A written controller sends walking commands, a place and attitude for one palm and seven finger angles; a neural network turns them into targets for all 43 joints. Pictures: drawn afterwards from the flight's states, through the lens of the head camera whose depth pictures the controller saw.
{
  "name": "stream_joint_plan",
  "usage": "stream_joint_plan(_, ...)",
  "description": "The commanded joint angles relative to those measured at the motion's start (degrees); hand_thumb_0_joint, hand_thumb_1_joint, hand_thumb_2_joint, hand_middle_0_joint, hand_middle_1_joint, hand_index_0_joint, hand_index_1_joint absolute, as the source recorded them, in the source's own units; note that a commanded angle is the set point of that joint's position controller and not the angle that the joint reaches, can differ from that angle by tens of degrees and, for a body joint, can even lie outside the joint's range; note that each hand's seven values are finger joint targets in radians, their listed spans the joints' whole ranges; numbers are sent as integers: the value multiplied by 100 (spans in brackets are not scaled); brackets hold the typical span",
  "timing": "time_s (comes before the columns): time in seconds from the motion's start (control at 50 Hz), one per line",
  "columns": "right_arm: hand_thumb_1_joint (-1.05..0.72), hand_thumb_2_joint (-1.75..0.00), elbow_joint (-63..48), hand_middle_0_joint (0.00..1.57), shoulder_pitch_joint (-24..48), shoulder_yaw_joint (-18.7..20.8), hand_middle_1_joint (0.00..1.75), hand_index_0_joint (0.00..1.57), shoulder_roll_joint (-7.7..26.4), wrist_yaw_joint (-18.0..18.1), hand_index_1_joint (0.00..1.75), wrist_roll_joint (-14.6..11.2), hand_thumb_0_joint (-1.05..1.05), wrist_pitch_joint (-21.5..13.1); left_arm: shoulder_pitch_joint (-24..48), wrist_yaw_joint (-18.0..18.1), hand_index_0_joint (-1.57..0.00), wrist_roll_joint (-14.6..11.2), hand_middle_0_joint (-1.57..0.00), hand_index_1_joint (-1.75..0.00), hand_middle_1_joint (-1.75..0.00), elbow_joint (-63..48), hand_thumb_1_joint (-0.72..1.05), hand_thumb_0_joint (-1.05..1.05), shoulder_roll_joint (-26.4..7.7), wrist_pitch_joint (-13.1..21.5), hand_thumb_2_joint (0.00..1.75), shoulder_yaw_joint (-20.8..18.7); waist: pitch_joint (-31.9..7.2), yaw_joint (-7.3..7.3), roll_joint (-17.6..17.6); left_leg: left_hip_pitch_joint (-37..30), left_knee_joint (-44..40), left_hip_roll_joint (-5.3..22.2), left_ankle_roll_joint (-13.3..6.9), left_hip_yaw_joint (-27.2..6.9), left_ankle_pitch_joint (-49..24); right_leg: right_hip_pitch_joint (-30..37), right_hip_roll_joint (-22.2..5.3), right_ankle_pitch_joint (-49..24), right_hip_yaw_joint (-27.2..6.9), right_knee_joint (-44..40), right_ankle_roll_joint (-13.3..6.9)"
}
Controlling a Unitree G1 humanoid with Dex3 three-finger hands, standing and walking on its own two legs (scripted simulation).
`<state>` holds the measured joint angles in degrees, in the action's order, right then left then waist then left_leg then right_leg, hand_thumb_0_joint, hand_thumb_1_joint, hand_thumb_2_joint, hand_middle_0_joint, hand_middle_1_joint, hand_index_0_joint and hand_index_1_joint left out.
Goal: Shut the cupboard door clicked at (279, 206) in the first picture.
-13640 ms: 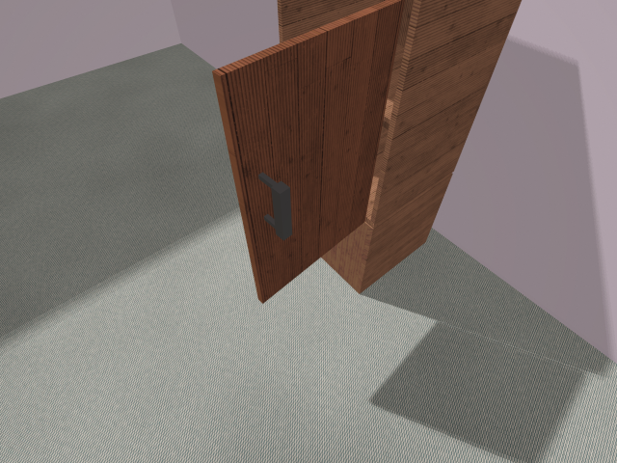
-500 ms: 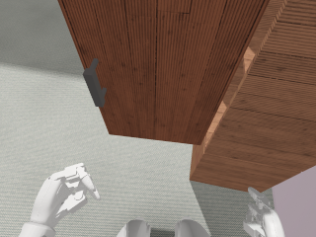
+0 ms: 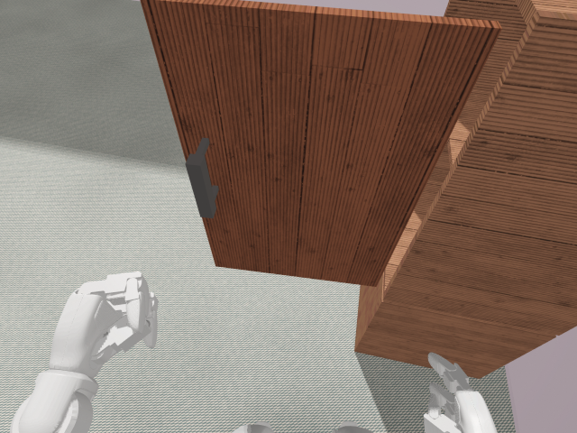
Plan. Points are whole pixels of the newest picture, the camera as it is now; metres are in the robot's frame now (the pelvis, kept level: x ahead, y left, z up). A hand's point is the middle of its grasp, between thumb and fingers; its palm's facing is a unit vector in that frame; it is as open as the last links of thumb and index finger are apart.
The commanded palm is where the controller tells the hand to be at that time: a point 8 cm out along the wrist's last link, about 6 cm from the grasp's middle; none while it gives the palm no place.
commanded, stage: raise the hand and make a fist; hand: left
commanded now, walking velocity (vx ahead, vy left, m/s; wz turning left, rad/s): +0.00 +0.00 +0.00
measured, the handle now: (206, 178) +0.48 +0.18 +0.06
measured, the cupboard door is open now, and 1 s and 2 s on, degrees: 94 94 94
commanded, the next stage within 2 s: bring the fist close to the handle in 0.32 s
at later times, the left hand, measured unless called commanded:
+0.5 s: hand (167, 346) +0.21 +0.17 +0.05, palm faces -0.08 -1.00 -0.02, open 3.1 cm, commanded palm +0.21 +0.23 +0.07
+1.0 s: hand (184, 274) +0.30 +0.17 +0.07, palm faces -0.05 -1.00 -0.03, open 3.1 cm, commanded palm +0.28 +0.22 +0.07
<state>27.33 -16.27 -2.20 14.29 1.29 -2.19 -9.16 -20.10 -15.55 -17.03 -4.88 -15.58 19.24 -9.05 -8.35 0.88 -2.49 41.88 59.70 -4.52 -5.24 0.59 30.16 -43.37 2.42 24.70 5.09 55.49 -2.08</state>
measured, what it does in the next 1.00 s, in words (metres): stands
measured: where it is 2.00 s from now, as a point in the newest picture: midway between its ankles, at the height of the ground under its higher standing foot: outside the picture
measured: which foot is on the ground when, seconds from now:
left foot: down 0.00-1.00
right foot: down 0.00-1.00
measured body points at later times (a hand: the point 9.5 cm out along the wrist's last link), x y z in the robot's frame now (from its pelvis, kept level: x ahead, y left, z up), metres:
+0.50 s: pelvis -0.01 -0.01 +0.00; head +0.04 -0.01 +0.45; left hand +0.21 +0.22 +0.06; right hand +0.17 -0.24 -0.07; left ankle -0.01 +0.04 -0.67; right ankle +0.03 -0.10 -0.67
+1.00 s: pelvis +0.00 -0.03 +0.00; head +0.05 -0.03 +0.45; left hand +0.30 +0.22 +0.07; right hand +0.15 -0.28 -0.09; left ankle -0.01 +0.04 -0.67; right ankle +0.03 -0.10 -0.67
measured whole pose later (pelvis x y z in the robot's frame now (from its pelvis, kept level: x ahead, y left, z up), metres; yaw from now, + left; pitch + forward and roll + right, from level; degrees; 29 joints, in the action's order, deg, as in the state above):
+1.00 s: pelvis +0.00 -0.03 +0.00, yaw +0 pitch +13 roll -1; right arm 31.3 -16.4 -1.2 15.8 1.4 -2.8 -6.7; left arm -0.2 -17.2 -16.7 16.2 -16.6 18.4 -11.5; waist -8.3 -0.6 -1.5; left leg 42.2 58.2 -3.6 -4.2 0.9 29.3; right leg -44.7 3.3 24.4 4.8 55.5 -4.1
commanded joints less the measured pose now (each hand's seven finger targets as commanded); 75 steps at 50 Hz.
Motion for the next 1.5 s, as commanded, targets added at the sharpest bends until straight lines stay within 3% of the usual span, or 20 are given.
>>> stream_joint_plan(0.0, -90, -90, -952, 20, 223, 419, 30, 20, 915, 79, 30, -114, 0, -329, 75, -319, -130, -55, -130, -150, -150, -350, 90, 0, -385, -138, 90, 22, -603, -114, 355, -254, -1282, 472, 748, -853, -1585, 796, -69, -938, -206, -579, -45)
stream_joint_plan(0.06, -90, -90, -1052, 20, 299, 413, 30, 20, 903, 116, 30, -79, 0, -350, 361, -281, -130, -122, -130, -150, -150, -801, 90, 0, -691, -118, 90, -321, -939, 15, 157, -303, -1260, 408, 719, -777, -1719, 1083, -101, -1050, -273, -535, -84)
stream_joint_plan(0.14, -90, -90, -980, 20, 294, 398, 30, 20, 801, 110, 30, -14, 0, -407, 562, 66, -130, -153, -130, -150, -150, -1596, 90, 0, -1013, 373, 90, -677, -1349, 125, -306, -634, -1160, 428, 795, -790, -2243, 1114, -60, -1347, -329, -369, -127)
stream_joint_plan(0.18, -90, -90, -899, 20, 296, 378, 30, 20, 745, 66, 30, -17, 0, -419, 420, 161, -130, -116, -130, -150, -150, -1509, 90, 0, -775, 551, 90, -467, -1177, 68, -501, -744, -1197, 475, 860, -860, -2309, 851, -53, -1263, -288, -324, -118)
stream_joint_plan(0.26, -90, -90, -814, 20, 264, 418, 30, 20, 845, 15, 30, -44, 0, -364, 138, 55, -130, 4, -130, -150, -150, -784, 90, 0, -443, 419, 90, -94, -730, -98, -180, -434, -1203, 517, 806, -929, -1736, 529, -49, -921, -237, -374, -73)
stream_joint_plan(0.34, -90, -90, -933, 20, 280, 436, 30, 20, 904, 59, 30, -97, 0, -324, 128, -179, -130, -26, -130, -150, -150, -543, 90, 0, -598, 23, 90, -154, -727, -88, 204, -120, -1195, 407, 658, -791, -1297, 862, -60, -806, -346, -582, -73)
stream_joint_plan(0.44, -90, -90, -929, 20, 351, 371, 30, 20, 847, 160, 30, -50, 0, -332, 1111, 15, -130, -107, -130, -150, -150, -1296, 90, 0, -964, 230, 90, -477, -979, -105, -41, -212, -1110, 409, 609, -759, -1310, 968, -68, -790, -411, -533, -89)
stream_joint_plan(0.52, -90, -90, -674, 20, 385, 319, 30, 20, 798, 182, 30, -38, 0, -380, 1787, 213, -130, -22, -130, -150, -150, -737, 90, 0, -743, 532, 90, -288, -674, -257, -160, -59, -1089, 436, 615, -845, -724, 470, -72, -302, -418, -498, -64)
stream_joint_plan(0.62, -90, -90, -610, 20, 303, 336, 30, 20, 885, 174, 30, -121, 0, -309, 1954, -106, -130, 44, -130, -150, -150, 219, 90, 0, -752, 108, 90, -142, -1021, -206, -107, 33, -1070, 374, 520, -671, -935, 902, -137, -469, -544, -664, -44)
stream_joint_plan(0.7, -90, -90, -656, 20, 258, 336, 30, 20, 891, 194, 30, -131, 0, -197, 2363, -214, -130, -78, -130, -150, -150, 343, 90, 0, -1116, -237, 90, -543, -1470, -98, 127, 29, -1023, 342, 450, -516, -1538, 1598, -199, -1126, -696, -737, -14)
stream_joint_plan(0.74, -90, -90, -670, 20, 259, 313, 30, 20, 869, 192, 30, -90, 0, -164, 2448, -129, -130, -164, -130, -150, -150, 290, 90, 0, -1341, -187, 90, -863, -1560, 12, 83, 37, -990, 342, 459, -479, -1844, 1844, -199, -1505, -731, -670, -43)
stream_joint_plan(0.84, -90, -90, -537, 20, 262, 332, 30, 20, 806, 113, 30, -68, 0, -146, 2611, 32, -130, -179, -130, -150, -150, 563, 90, 0, -1122, 282, 90, -842, -1374, -7, 120, 129, -962, 356, 460, -399, -1926, 1835, -227, -1747, -830, -636, -25)
stream_joint_plan(0.88, -90, -90, -463, 20, 211, 356, 30, 20, 818, 76, 30, -90, 0, -119, 2689, -40, -130, -86, -130, -150, -150, 911, 90, 0, -841, 304, 90, -507, -1247, -152, 201, 143, -937, 368, 436, -369, -1840, 1629, -246, -1713, -824, -663, 15)
stream_joint_plan(0.94, -90, -90, -405, 20, 159, 407, 30, 20, 915, 76, 30, -113, 0, -52, 2892, -220, -130, -25, -130, -150, -150, 1359, 90, 0, -963, 214, 90, -502, -1117, -198, 268, 283, -874, 371, 404, -364, -1625, 1529, -286, -1437, -962, -751, 31)
stream_joint_plan(1.0, -90, -90, -429, 20, 182, 417, 30, 20, 905, 95, 30, -144, 0, -14, 3479, -302, -130, -43, -130, -150, -150, 1228, 90, 0, -904, 187, 90, -370, -1341, -237, 120, 85, -948, 356, 387, -349, -1627, 1560, -296, -1433, -908, -782, 28)
stream_joint_plan(1.06, -90, -90, -350, 20, 220, 408, 30, 20, 893, 150, 30, -121, 0, 3, 4254, -167, -130, -65, -130, -150, -150, 1037, 90, 0, -1229, 339, 90, -648, -1693, -230, 60, -116, -961, 383, 385, -385, -1733, 1632, -264, -1522, -873, -697, 2)
stream_joint_plan(1.14, -90, -90, -191, 20, 202, 369, 30, 20, 868, 149, 30, -89, 0, 22, 4536, 69, -130, 20, -130, -150, -150, 1417, 90, 0, -1323, 549, 90, -747, -1664, -211, 5, -165, -994, 402, 413, -421, -1777, 1486, -206, -1533, -774, -591, -14)
stream_joint_plan(1.28, -90, -90, -137, 20, 35, 388, 30, 20, 920, 51, 30, -135, 0, 183, 5067, -53, -130, 202, -130, -150, -150, 2561, 90, 0, -755, 209, 90, -144, -1446, -351, 41, -253, -1129, 427, 451, -492, -1643, 1097, -211, -1361, -620, -667, -15)
stream_joint_plan(1.4, -90, -90, -64, 20, -31, 412, 30, 20, 929, 40, 30, -94, 0, 241, 6098, 178, -130, 202, -130, -150, -150, 2535, 90, 0, -909, 463, 90, -324, -1831, -358, 44, -591, -1085, 460, 502, -582, -1881, 989, -185, -1468, -562, -561, -31)
stream_joint_plan(1.48, -90, -90, -68, 20, -85, 427, 30, 20, 924, -38, 30, -47, 0, 315, 5430, 339, -130, 310, -130, -150, -150, 2626, 90, 0, -1242, 678, 90, -714, -2116, -100, 59, -634, -1102, 451, 551, -530, -2347, 1313, -172, -1850, -581, -469, -54)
